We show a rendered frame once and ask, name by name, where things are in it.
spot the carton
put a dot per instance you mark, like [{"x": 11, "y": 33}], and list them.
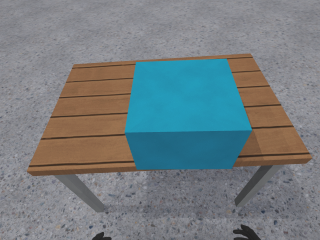
[{"x": 185, "y": 115}]

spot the table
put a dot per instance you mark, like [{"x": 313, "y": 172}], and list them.
[{"x": 86, "y": 131}]

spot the robot right hand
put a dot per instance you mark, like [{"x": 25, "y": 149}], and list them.
[{"x": 247, "y": 232}]

